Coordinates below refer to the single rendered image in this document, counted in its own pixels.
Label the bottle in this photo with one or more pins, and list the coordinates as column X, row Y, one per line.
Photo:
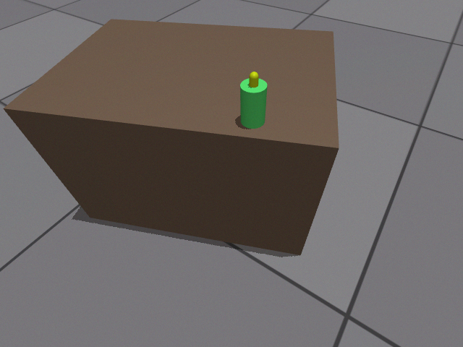
column 253, row 92

